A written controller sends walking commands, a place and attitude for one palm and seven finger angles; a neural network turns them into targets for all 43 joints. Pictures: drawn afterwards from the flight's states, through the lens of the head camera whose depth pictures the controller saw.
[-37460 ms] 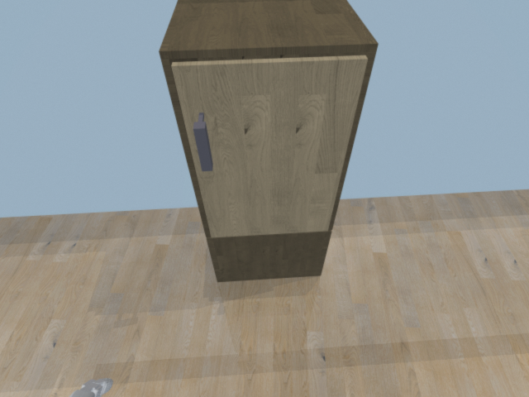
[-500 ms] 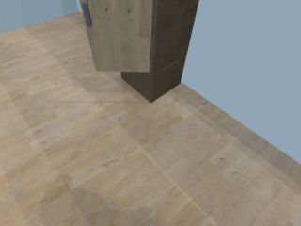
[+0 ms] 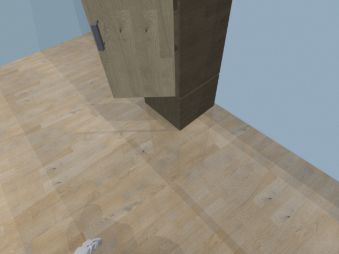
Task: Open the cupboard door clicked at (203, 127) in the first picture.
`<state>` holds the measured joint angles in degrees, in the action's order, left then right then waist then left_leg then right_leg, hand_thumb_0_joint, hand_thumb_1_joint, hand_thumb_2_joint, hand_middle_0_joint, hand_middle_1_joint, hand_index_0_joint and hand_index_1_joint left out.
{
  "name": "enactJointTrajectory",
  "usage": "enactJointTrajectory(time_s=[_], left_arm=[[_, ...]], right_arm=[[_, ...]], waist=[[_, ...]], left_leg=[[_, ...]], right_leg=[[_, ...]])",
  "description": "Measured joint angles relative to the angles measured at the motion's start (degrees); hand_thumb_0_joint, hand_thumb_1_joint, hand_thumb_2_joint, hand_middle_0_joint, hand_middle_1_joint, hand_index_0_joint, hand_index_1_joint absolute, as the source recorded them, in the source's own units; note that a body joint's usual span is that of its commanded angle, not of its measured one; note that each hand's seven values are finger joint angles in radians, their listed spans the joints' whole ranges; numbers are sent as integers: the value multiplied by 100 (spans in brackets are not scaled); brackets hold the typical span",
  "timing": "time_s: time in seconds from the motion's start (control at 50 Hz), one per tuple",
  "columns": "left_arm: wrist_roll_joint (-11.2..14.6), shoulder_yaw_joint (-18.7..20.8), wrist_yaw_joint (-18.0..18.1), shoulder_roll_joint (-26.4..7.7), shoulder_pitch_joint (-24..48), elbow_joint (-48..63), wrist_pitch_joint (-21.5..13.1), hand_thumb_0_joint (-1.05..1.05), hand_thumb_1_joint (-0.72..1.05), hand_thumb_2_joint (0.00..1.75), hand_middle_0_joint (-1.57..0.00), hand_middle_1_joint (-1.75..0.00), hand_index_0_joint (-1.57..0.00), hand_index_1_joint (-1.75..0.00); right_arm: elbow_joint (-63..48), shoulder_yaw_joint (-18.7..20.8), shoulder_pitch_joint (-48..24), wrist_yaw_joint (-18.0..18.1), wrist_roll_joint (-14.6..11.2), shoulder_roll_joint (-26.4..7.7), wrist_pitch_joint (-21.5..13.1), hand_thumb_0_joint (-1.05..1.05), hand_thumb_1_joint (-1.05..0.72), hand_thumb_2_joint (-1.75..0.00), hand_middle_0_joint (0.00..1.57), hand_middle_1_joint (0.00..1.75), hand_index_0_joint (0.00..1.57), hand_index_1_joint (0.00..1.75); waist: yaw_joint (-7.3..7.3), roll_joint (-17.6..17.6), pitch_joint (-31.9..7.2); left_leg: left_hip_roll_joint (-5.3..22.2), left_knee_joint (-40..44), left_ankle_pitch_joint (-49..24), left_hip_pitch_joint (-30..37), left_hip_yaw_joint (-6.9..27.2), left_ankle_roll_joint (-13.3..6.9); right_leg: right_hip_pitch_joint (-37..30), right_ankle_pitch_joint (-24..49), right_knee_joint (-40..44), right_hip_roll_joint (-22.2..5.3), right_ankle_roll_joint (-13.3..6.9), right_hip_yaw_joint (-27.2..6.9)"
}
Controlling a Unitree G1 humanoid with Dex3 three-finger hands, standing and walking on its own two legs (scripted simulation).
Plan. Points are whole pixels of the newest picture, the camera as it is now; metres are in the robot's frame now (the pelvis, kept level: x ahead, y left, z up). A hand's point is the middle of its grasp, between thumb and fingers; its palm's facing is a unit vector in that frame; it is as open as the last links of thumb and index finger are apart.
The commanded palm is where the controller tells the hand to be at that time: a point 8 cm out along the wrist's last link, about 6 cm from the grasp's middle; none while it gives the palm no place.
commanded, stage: take the last steps up to it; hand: left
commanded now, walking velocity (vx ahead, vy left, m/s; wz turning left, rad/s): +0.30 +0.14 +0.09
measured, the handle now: (99, 35) +1.02 +0.37 +0.02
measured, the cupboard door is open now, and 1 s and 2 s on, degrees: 48 48 48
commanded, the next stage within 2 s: come to a stop and stand still in 1.02 s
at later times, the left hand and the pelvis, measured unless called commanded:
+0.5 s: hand out of the picture +0.10 +0.27 -0.18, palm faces +0.11 -0.98 -0.16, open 7.3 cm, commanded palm none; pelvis +0.17 +0.10 +0.00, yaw +1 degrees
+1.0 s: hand (107, 146) +0.49 +0.26 -0.15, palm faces -0.07 -0.98 -0.18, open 7.3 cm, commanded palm none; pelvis +0.36 +0.09 +0.00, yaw -1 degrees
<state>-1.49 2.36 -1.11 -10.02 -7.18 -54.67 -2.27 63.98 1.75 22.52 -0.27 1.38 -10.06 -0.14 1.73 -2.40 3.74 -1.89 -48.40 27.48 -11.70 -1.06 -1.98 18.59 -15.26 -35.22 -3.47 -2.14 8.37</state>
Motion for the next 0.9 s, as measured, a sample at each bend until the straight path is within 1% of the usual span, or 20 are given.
enactJointTrajectory(time_s=[0.04,0.06,0.1,0.16,0.24,0.32,0.36,0.38,0.4,0.42,0.44,0.46,0.48,0.5,0.54,0.62,0.7,0.82,0.88,0.9], left_arm=[[20,-19,58,98,-128,-2,-41,0,91,90,-20,-30,-20,-30],[26,-23,80,136,-216,-35,-53,0,91,90,-20,-30,-20,-30],[55,30,148,185,-411,-137,-91,0,92,90,-20,-30,-21,-30],[47,82,175,61,-690,-334,-150,-1,96,90,-21,-30,-21,-30],[15,37,119,15,-1090,-636,-147,-1,95,90,-20,-30,-21,-30],[-28,15,88,13,-1447,-882,-79,0,93,90,-20,-30,-21,-30],[-35,28,84,3,-1617,-975,-25,0,92,90,-20,-30,-21,-30],[-34,30,79,9,-1718,-1007,4,0,92,90,-20,-30,-21,-30],[-23,31,70,19,-1776,-1038,47,0,92,90,-20,-30,-20,-30],[-13,25,67,3,-1744,-1074,116,0,92,90,-20,-30,-20,-30],[-6,21,70,-16,-1682,-1086,179,1,92,90,-20,-30,-20,-30],[-1,20,75,-39,-1608,-1079,219,1,91,90,-20,-30,-20,-30],[2,25,78,-59,-1516,-1060,242,1,91,90,-20,-30,-20,-30],[-1,37,75,-75,-1405,-1022,255,1,91,90,-20,-30,-20,-30],[-14,63,58,-89,-1163,-885,257,1,91,90,-20,-30,-20,-30],[-19,95,26,-59,-705,-562,232,1,91,90,-20,-30,-20,-30],[-24,105,-2,-53,-293,-317,241,1,91,90,-20,-30,-20,-30],[-19,44,-17,-61,147,-140,257,0,91,90,-20,-30,-20,-30],[-19,5,-22,-55,265,-93,234,0,91,90,-20,-30,-20,-30],[-21,-9,-27,-53,284,-77,203,0,91,90,-20,-30,-20,-30]], right_arm=[[21,54,-132,-21,18,-57,69,1,-90,-90,20,30,20,30],[4,80,-220,-32,28,-78,93,1,-91,-90,20,30,20,30],[-78,118,-395,-55,45,-101,109,1,-91,-90,20,30,20,30],[-231,159,-639,-99,51,-106,99,1,-91,-90,20,30,19,30],[-425,191,-989,-160,49,-149,86,1,-91,-90,19,30,19,30],[-586,171,-1318,-226,37,-152,34,1,-91,-90,19,30,19,30],[-667,144,-1446,-240,37,-133,-33,1,-91,-90,19,30,19,30],[-728,121,-1488,-238,44,-140,-95,1,-91,-90,19,30,19,30],[-787,113,-1539,-215,67,-144,-182,1,-91,-90,19,30,19,30],[-827,108,-1596,-165,78,-103,-250,1,-91,-90,19,30,19,30],[-863,87,-1624,-115,79,-52,-289,1,-91,-90,19,30,19,30],[-884,55,-1612,-74,78,3,-314,0,-91,-90,19,30,19,30],[-891,25,-1564,-40,73,53,-326,0,-91,-90,20,30,19,30],[-879,0,-1499,-10,68,100,-327,0,-91,-90,20,30,20,30],[-831,25,-1340,71,21,173,-358,0,-92,-90,20,30,20,30],[-678,81,-1012,146,17,30,-411,-2,-95,-90,20,30,20,30],[-423,61,-597,132,38,-10,-367,-1,-94,-90,20,30,20,30],[-96,-14,-49,113,84,96,-321,0,-92,-90,20,30,20,30],[30,-54,160,113,103,158,-294,0,-91,-90,20,30,20,30],[67,-69,233,114,96,180,-284,0,-91,-90,20,30,20,30]], waist=[[-16,-26,0],[-23,-10,-9],[-43,51,-44],[-123,172,-100],[-276,239,-139],[-469,301,-133],[-554,354,-134],[-577,355,-143],[-556,340,-135],[-531,386,-71],[-531,426,-6],[-525,457,23],[-509,471,20],[-493,478,13],[-460,483,1],[-364,452,-87],[-260,433,-175],[-22,372,-159],[94,313,-109],[119,290,-88]], left_leg=[[137,-972,-354,-630,-12,71],[231,-1200,-580,-904,-31,117],[430,-1285,-996,-1353,-49,223],[652,-846,-1416,-1747,-89,372],[754,64,-1752,-1877,-186,461],[663,988,-1714,-1623,-340,404],[567,1472,-1665,-1320,-438,334],[522,1742,-1613,-1102,-487,285],[497,1759,-1880,-1062,-523,110],[445,1504,-1810,-1103,-571,-10],[408,1352,-1626,-1059,-631,-89],[378,1339,-1473,-963,-688,-135],[348,1418,-1387,-850,-726,-161],[314,1560,-1376,-717,-754,-161],[227,1940,-1464,-423,-809,-175],[48,2664,-1602,117,-897,-273],[-85,3129,-1595,555,-913,-296],[-99,3273,-1255,1035,-933,-207],[-6,3035,-896,1174,-989,-97],[49,2838,-715,1182,-1002,-48]], right_leg=[[-255,-33,252,20,0,102],[-385,13,435,29,27,129],[-639,112,820,45,54,170],[-987,206,1305,26,92,201],[-1347,164,1642,-64,243,197],[-1598,-118,1580,-227,485,185],[-1660,-378,1347,-342,631,154],[-1618,-582,1073,-401,671,114],[-1444,-822,548,-473,590,93],[-1152,-1121,-266,-524,481,-75],[-799,-1314,-1166,-495,371,-287],[-430,-1330,-1979,-440,280,-425],[-78,-1217,-2611,-387,223,-478],[231,-1031,-3037,-353,191,-480],[728,-643,-3361,-321,176,-454],[1340,-46,-3062,-281,206,-440],[1503,348,-2327,-282,238,-466],[1116,378,-970,-227,167,-401],[720,273,-322,-99,72,-287],[517,361,-39,-33,30,-235]])
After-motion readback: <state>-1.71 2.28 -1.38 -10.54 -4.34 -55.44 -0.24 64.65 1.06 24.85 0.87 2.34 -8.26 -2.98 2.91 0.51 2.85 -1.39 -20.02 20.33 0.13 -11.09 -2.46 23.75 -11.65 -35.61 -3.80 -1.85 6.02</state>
